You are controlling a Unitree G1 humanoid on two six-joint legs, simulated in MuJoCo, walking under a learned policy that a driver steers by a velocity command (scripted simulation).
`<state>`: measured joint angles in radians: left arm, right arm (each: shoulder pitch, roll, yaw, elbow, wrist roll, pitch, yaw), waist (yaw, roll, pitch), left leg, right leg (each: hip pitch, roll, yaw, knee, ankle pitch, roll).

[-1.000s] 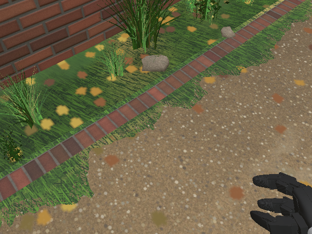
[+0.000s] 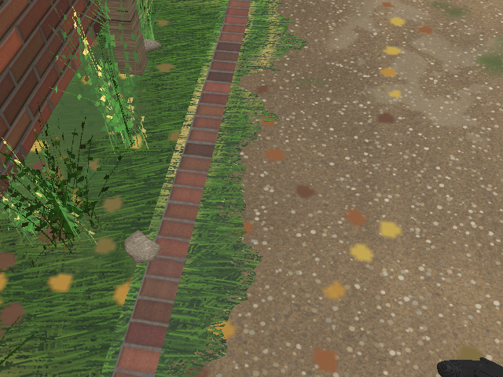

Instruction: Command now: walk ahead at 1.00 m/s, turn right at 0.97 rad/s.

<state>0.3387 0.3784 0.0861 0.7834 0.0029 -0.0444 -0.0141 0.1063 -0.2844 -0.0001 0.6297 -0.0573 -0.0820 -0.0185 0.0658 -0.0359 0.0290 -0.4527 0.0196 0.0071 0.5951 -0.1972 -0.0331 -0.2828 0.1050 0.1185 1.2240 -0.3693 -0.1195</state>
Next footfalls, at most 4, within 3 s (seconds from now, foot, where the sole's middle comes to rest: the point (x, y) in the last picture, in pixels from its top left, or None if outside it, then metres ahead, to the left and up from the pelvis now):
0.38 right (316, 365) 0.48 -0.11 -0.76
0.76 left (326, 222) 0.92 -0.14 -0.76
1.18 right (473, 216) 0.98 -0.60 -0.76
1.68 left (474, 155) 1.24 -0.67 -0.76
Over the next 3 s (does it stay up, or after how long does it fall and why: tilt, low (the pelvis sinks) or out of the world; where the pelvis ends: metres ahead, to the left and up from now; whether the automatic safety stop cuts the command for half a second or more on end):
stays up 1.14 -0.70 0.01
